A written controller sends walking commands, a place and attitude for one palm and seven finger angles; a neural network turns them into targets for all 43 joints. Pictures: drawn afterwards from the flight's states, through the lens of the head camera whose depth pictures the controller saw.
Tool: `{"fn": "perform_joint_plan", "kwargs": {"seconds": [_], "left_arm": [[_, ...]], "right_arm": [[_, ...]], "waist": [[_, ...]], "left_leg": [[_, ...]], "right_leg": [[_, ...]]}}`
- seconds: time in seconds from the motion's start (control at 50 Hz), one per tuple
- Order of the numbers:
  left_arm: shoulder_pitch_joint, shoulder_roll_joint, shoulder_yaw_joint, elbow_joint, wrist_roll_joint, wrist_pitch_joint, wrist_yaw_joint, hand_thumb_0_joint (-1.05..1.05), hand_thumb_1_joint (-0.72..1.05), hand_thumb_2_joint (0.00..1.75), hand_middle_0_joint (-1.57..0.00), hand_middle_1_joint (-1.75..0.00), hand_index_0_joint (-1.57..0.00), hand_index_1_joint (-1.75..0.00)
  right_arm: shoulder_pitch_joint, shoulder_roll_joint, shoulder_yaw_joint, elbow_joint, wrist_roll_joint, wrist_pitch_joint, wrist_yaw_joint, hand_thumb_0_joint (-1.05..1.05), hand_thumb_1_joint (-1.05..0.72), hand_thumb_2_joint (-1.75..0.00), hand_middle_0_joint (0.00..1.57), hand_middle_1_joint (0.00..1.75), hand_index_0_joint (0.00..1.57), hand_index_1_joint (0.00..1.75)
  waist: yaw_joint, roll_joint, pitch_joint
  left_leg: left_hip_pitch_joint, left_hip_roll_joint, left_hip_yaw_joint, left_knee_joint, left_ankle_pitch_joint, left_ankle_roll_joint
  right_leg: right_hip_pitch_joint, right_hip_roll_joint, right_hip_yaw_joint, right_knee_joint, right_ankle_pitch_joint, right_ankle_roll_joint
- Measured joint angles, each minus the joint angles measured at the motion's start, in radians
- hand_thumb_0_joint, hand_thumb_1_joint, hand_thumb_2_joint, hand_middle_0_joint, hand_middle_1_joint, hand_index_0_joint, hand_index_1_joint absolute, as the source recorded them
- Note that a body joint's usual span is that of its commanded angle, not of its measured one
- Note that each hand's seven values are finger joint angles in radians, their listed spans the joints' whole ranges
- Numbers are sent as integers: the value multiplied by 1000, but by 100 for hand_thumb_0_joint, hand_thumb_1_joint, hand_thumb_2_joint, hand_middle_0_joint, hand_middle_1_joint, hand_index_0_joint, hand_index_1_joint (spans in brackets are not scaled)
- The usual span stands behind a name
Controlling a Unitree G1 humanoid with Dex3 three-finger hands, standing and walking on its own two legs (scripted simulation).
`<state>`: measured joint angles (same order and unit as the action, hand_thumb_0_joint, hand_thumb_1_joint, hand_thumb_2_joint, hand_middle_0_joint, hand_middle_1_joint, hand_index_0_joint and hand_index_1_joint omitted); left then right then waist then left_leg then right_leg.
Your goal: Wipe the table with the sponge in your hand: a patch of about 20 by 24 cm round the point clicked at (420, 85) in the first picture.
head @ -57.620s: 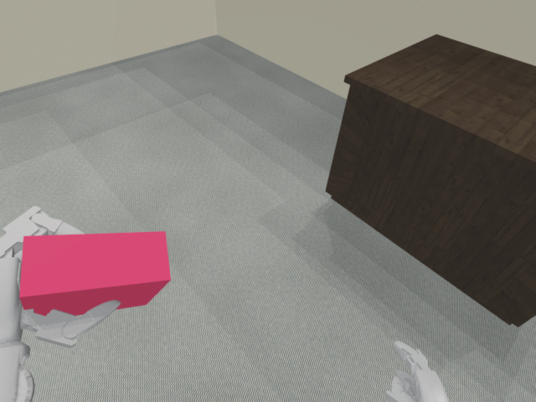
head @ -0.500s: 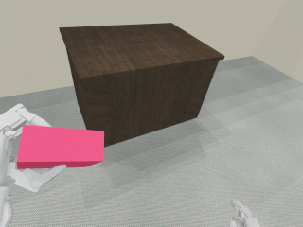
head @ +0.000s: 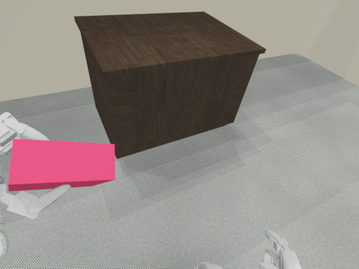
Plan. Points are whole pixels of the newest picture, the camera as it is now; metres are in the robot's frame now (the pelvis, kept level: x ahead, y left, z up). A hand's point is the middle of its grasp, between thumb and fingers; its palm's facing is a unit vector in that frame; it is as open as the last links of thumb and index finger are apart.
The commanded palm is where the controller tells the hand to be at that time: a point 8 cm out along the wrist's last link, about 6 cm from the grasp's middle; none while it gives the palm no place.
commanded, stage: stop stepping back and stand still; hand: left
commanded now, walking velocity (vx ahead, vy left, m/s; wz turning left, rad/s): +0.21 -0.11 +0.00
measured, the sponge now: (76, 167) +0.23 +0.20 +0.17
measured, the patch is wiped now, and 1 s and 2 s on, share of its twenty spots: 1.00 1.00 1.00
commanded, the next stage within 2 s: stand and wait in 0.48 s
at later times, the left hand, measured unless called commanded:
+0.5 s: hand (24, 176) +0.19 +0.24 +0.20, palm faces +0.41 -0.86 -0.32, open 10.0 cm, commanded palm +0.13 +0.29 +0.22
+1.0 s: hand (19, 164) +0.21 +0.27 +0.19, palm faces +0.44 -0.85 -0.31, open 10.0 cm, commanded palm +0.16 +0.31 +0.22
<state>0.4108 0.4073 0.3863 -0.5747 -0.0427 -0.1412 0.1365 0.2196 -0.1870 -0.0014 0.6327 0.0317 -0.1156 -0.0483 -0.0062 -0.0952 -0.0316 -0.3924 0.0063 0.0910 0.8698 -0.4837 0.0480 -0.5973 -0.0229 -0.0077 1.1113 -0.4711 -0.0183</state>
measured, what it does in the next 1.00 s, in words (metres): steps on the spot: right foot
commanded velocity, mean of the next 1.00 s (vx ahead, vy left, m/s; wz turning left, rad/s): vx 0.03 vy -0.02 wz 0.00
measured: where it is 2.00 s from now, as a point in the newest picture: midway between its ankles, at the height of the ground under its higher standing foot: outside the picture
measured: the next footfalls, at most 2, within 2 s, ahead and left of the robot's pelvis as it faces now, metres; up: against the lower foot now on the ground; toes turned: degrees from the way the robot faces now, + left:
right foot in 0.24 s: +0.07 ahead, -0.11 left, +0.00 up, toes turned +0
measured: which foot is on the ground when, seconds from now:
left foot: down 0.00-1.00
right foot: up 0.00-0.22, down 0.24-1.00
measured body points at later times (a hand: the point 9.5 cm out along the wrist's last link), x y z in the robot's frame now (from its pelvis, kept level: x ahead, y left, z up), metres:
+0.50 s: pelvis -0.02 +0.00 +0.02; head -0.04 +0.03 +0.47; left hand +0.16 +0.29 +0.22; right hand +0.13 -0.25 -0.05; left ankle +0.01 +0.11 -0.70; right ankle +0.01 -0.12 -0.67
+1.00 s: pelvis +0.01 +0.02 +0.04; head +0.00 +0.04 +0.49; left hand +0.18 +0.31 +0.21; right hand +0.20 -0.19 -0.02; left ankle +0.01 +0.11 -0.69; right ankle +0.03 -0.11 -0.69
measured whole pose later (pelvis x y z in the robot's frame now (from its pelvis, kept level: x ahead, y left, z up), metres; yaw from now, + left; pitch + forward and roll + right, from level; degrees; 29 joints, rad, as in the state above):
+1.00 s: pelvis +0.01 +0.02 +0.04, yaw +2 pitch +0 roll -2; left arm 0.46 0.34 0.29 -0.46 -0.04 -0.12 0.17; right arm 0.17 -0.17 0.03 0.62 0.01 -0.10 -0.06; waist 0.00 -0.01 -0.03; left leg -0.25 -0.01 0.01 0.53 -0.27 0.04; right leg -0.24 0.00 -0.04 0.45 -0.21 0.01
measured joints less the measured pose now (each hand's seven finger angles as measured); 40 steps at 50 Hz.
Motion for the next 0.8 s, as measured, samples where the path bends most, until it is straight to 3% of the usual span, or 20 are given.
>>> {"fn": "perform_joint_plan", "kwargs": {"seconds": [0.04, 0.08, 0.12, 0.2, 0.24, 0.28, 0.34, 0.38, 0.42, 0.5, 0.54, 0.58, 0.62, 0.8], "left_arm": [[-2, 7, 3, 39, 0, -1, 2, -1, -54, 108, -74, -138, -78, -135], [-1, -2, -10, 73, -2, 0, -1, -1, -53, 108, -74, -138, -78, -135], [12, -20, -26, 86, -3, 7, -5, -1, -53, 108, -74, -138, -78, -135], [67, -25, -35, 76, -9, 14, -13, -1, -53, 108, -74, -138, -77, -135], [77, -6, -29, 63, -8, 16, -15, -1, -53, 108, -74, -138, -77, -135], [46, -13, -44, 64, -3, 17, -18, -1, -53, 108, -74, -138, -77, -135], [29, -29, -59, 40, -9, 22, -20, -1, -53, 108, -74, -138, -78, -135], [48, -36, -50, 3, -10, 22, -12, -1, -53, 108, -74, -138, -78, -135], [58, -38, -49, -36, -12, 17, 2, -1, -53, 108, -74, -138, -78, -135], [52, -15, -30, -6, -7, 19, 26, -1, -54, 108, -74, -138, -78, -135], [58, -8, -29, 28, -9, 25, 27, -1, -53, 108, -74, -138, -78, -135], [69, -5, -32, 49, -8, 25, 24, -1, -53, 108, -74, -138, -77, -135], [74, -18, -47, 60, -3, 20, 14, -1, -53, 108, -74, -138, -77, -135], [95, -57, -75, 74, 5, 2, 29, -1, -53, 108, -74, -138, -78, -135]], "right_arm": [[-6, 22, 7, 5, 1, -19, 14, 2, -90, -90, 20, 30, 20, 30], [6, 35, 21, 9, 7, -21, 29, 1, -90, -90, 20, 30, 20, 30], [23, 39, 35, 9, 6, -15, 37, 1, -90, -90, 20, 30, 20, 30], [57, 37, 53, 0, -6, 8, 36, 1, -90, -90, 21, 30, 20, 30], [69, 28, 55, -12, -9, 17, 33, 1, -90, -90, 21, 30, 20, 30], [52, 5, 38, 5, -5, 31, 30, 1, -90, -90, 21, 30, 20, 30], [35, -11, 10, 49, 4, 60, 28, 1, -90, -90, 21, 30, 20, 30], [32, -18, 6, 45, 0, 72, 19, 1, -90, -90, 21, 30, 20, 30], [35, -42, 2, 13, -6, 63, -1, 2, -90, -90, 21, 30, 20, 30], [6, -24, -16, -4, -10, 30, -18, 2, -90, -90, 20, 30, 20, 30], [10, -14, -5, -8, -9, 10, -11, 1, -90, -90, 20, 30, 20, 30], [16, -11, 10, -18, -10, 2, -2, 1, -90, -90, 20, 30, 20, 30], [15, -14, 15, -15, -14, 7, 7, 1, -90, -90, 20, 30, 20, 30], [11, -4, 20, 14, -18, 25, -22, 1, -90, -90, 21, 30, 20, 30]], "waist": [[-19, 3, -10], [-34, 24, -27], [-41, 56, -37], [-39, 109, -43], [-34, 122, -37], [-25, 164, -6], [-4, 136, 7], [-2, 98, -1], [-13, 92, -9], [-26, 48, 13], [-38, 54, 6], [-44, 72, 1], [-46, 102, 0], [4, 80, -9]], "left_leg": [[20, -7, 9, -36, 56, 4], [37, -3, -1, -87, 89, 3], [47, 11, -15, -134, 117, 1], [44, 46, -33, -167, 143, -12], [6, 57, -44, -105, 110, -14], [-60, 67, -90, 48, 41, -8], [-121, 39, -106, 239, 28, -6], [-93, 47, -85, 151, 59, 3], [-20, 59, -94, -68, 49, 12], [4, 18, -57, -103, 121, -15], [34, 9, -61, -153, 155, -22], [43, 11, -73, -169, 163, -27], [33, 18, -100, -152, 139, -26], [100, -20, -83, -286, 199, -8]], "right_leg": [[-24, 22, 10, 128, 14, 9], [-20, 28, -5, 134, 69, 12], [17, 22, -31, 33, 96, 12], [172, 18, -78, -309, 98, 11], [265, 22, -97, -477, 139, -4], [259, 47, -130, -464, 184, -8], [254, 40, -132, -441, 173, -8], [240, 25, -118, -433, 169, -7], [207, 12, -123, -384, 128, -6], [159, 20, -30, -220, 1, 15], [198, 29, -27, -311, 18, 22], [261, 38, -38, -478, 167, 16], [277, 50, -63, -518, 245, 1], [311, 16, -38, -586, 241, 25]]}}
